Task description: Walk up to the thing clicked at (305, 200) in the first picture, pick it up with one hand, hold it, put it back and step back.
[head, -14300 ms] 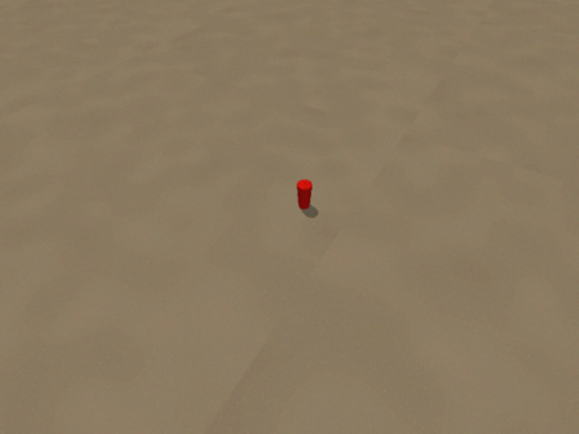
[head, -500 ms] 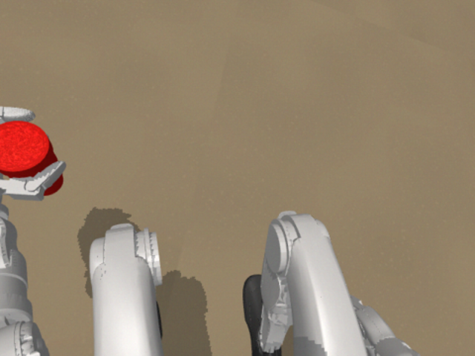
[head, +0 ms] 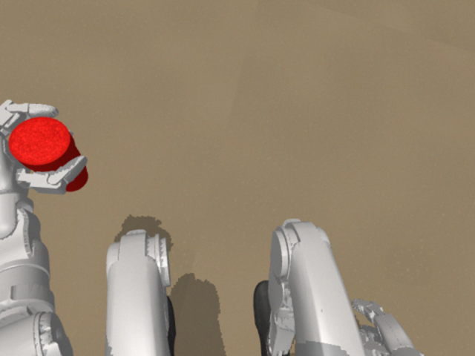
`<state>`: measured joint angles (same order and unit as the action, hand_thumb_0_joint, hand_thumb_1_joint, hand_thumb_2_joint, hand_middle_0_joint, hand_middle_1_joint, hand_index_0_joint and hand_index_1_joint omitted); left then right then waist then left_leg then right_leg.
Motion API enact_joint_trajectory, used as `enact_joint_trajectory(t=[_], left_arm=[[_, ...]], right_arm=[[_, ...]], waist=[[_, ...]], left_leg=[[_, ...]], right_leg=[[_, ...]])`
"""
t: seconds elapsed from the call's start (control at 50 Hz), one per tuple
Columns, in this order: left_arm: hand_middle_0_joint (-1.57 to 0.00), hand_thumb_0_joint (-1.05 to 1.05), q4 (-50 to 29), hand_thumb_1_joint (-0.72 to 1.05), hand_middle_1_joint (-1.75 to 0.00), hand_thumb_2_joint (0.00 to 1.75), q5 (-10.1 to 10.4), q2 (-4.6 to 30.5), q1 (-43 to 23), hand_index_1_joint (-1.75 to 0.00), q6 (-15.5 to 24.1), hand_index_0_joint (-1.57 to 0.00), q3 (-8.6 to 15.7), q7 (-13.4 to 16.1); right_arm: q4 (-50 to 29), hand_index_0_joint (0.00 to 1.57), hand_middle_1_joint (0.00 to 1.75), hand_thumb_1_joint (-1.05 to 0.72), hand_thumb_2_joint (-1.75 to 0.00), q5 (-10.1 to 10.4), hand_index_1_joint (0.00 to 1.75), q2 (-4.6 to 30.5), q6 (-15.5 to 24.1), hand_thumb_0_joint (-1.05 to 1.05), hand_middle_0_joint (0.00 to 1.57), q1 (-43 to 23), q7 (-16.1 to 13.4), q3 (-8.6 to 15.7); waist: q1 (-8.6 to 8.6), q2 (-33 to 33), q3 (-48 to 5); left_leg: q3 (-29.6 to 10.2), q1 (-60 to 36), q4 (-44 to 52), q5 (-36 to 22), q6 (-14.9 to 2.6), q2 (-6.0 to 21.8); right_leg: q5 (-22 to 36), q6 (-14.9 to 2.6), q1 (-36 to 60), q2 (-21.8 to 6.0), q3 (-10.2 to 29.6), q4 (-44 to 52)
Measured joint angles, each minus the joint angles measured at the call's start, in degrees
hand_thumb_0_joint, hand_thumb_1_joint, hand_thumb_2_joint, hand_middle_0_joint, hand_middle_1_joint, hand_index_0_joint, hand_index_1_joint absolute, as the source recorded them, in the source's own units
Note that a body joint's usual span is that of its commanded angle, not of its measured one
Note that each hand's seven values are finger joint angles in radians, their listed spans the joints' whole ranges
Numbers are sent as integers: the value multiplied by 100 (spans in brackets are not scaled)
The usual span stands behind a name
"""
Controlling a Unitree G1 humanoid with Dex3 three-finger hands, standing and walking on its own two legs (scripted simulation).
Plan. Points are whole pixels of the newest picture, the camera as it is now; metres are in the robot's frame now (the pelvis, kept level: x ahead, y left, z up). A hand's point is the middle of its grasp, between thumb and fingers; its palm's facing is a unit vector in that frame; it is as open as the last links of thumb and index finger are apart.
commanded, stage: settle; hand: left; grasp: from the side
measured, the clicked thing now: (58, 161) +0.44 +0.28 -0.06
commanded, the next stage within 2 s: lift in 0.50 s
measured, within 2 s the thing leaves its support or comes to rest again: neither
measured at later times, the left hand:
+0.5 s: hand (48, 141) +0.44 +0.27 +0.00, palm faces +0.25 -0.97 -0.05, open 9.7 cm
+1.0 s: hand (39, 131) +0.43 +0.26 +0.04, palm faces +0.22 -0.97 -0.05, open 9.7 cm
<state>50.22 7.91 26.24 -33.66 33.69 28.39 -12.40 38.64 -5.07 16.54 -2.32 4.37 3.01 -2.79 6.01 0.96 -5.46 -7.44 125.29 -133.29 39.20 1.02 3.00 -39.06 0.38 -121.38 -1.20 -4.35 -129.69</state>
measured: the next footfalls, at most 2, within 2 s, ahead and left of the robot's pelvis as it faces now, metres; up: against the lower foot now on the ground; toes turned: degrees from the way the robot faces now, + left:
none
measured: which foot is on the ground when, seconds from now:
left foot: down 0.00-1.00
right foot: down 0.00-1.00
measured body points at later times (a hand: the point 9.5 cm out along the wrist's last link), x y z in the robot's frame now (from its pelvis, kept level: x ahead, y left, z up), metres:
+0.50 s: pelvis +0.00 +0.00 +0.02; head +0.19 +0.05 +0.42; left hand +0.42 +0.32 +0.00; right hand +0.12 -0.26 -0.10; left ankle +0.09 +0.13 -0.32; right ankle +0.10 -0.12 -0.32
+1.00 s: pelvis +0.00 +0.00 +0.05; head +0.19 +0.04 +0.45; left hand +0.42 +0.31 +0.05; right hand +0.13 -0.26 -0.08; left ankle +0.09 +0.13 -0.32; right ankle +0.10 -0.12 -0.32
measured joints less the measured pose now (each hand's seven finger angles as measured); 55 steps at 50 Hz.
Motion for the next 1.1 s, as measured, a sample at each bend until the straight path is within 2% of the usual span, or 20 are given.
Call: enact_joint_trajectory(t=[0.62, 0.72, 0.84, 1.1], left_arm=[[-80, 4, 402, -31, -97, 104, -239, -78, -317, -96, 31, -74, -42, 209], [-80, 4, 397, -31, -97, 104, -219, -103, -319, -97, 36, -74, -44, 206], [-80, 4, 183, -31, -97, 104, -125, -164, -200, -97, -37, -74, -84, 60], [-80, 4, -713, -31, -97, 104, 97, -489, 309, -97, -490, -74, -367, 98]], right_arm=[[123, 20, 29, -89, -90, 1, 30, -101, 53, 1, 20, 214, -14, 68], [119, 20, 29, -91, -90, 23, 30, -106, 46, 1, 20, 240, -13, 79], [103, 20, 29, -92, -90, 86, 30, -109, 58, 1, 20, 259, -41, 125], [-52, 20, 29, -92, -90, 307, 30, -136, 124, 1, 20, 302, -191, 265]], waist=[[69, -52, -133], [71, -66, -152], [34, -102, -183], [-146, -185, -411]], left_leg=[[167, -268, 425, -83, -45, -11], [181, -303, 479, -89, -33, -20], [204, -409, 599, -87, -17, -20], [276, -1005, 1269, -104, -14, 4]], right_leg=[[44, 26, 229, -30, 118, 353], [37, 15, 253, -40, 127, 386], [27, -3, 335, -46, 139, 477], [47, -13, 900, -45, 147, 1122]])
